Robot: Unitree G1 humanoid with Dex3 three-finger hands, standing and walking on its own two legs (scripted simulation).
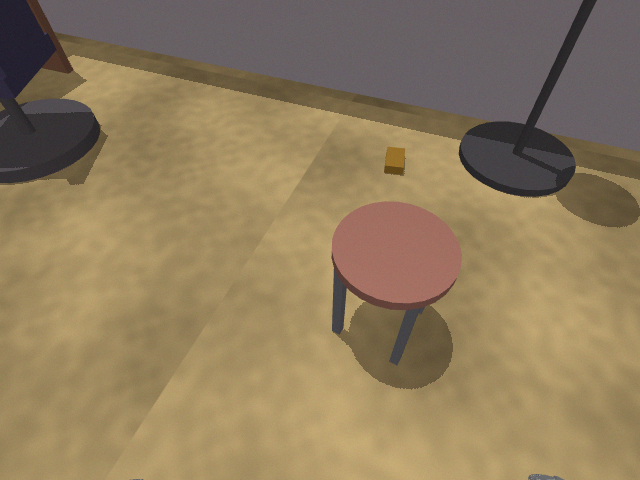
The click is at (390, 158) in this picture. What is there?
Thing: flat box
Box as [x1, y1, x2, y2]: [384, 147, 404, 174]
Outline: 387,147 384,172 401,174 403,168 404,148
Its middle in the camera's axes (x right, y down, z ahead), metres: +0.38 -0.40 +1.91
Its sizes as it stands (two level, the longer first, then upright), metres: 0.150 0.090 0.045
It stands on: the floor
